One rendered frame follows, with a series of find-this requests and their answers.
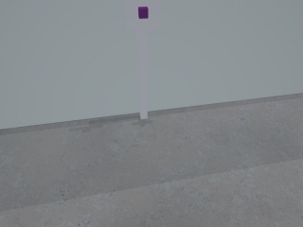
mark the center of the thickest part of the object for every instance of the panel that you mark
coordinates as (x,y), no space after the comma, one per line
(141,26)

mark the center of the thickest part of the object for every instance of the button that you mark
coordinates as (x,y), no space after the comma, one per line
(143,12)

